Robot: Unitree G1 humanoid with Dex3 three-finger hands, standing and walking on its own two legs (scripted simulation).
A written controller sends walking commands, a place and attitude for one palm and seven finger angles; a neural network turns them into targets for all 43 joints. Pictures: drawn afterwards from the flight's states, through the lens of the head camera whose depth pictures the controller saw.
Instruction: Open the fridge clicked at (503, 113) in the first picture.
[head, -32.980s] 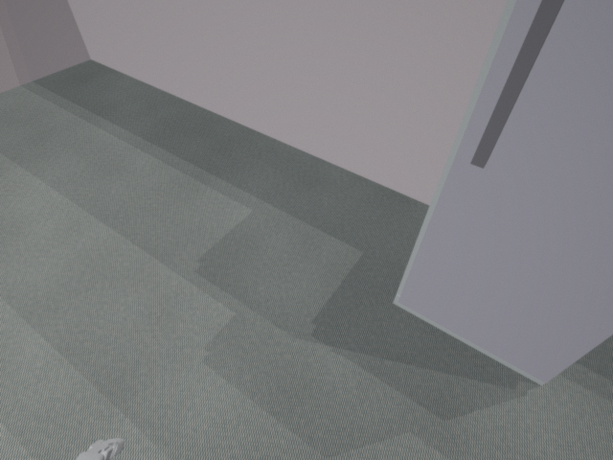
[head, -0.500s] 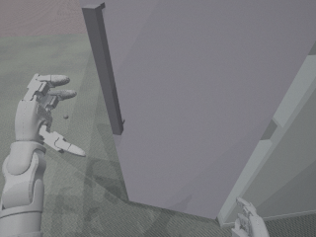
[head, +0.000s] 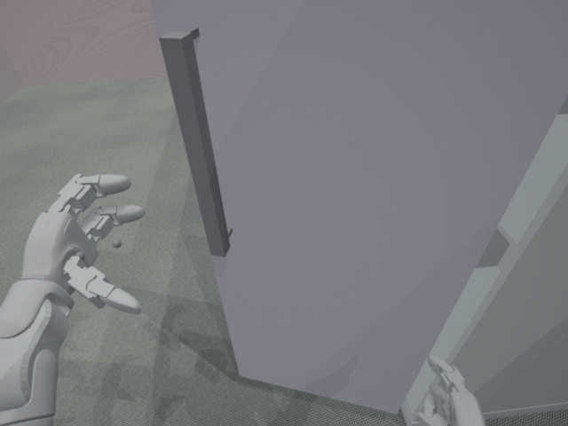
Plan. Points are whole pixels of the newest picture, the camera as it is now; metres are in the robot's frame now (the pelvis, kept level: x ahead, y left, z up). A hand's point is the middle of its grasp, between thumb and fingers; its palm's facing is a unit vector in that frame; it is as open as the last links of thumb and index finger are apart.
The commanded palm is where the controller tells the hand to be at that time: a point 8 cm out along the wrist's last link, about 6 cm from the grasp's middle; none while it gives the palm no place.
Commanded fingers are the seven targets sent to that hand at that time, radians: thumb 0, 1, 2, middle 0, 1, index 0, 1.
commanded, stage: draw the hand back to the body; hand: left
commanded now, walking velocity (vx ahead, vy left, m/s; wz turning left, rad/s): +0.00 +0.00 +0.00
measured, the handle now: (209, 160) +0.43 +0.19 +0.19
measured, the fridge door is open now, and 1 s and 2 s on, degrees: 70 70 70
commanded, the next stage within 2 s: step back with the hand held close in 1.40 s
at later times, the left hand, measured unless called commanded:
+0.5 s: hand (86, 268) +0.21 +0.26 +0.18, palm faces +0.41 -0.88 -0.24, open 13.8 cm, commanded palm +0.17 +0.29 +0.19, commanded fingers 0.00 -0.01 0.46 -0.23 -0.83 -0.23 -0.83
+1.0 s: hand (76, 278) +0.21 +0.28 +0.17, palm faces +0.46 -0.81 -0.36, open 9.0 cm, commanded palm +0.16 +0.31 +0.18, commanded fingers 0.00 0.90 0.90 -0.20 -0.30 -0.20 -0.30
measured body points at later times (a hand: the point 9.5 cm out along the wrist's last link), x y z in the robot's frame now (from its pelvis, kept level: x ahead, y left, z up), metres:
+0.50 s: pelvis +0.00 +0.00 +0.00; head -0.04 +0.00 +0.45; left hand +0.19 +0.31 +0.20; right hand +0.20 -0.20 -0.05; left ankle +0.02 +0.14 -0.73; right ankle +0.00 -0.13 -0.73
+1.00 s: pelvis +0.01 +0.01 +0.01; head -0.02 +0.00 +0.46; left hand +0.18 +0.32 +0.19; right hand +0.20 -0.21 -0.07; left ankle +0.02 +0.14 -0.73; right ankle +0.00 -0.13 -0.73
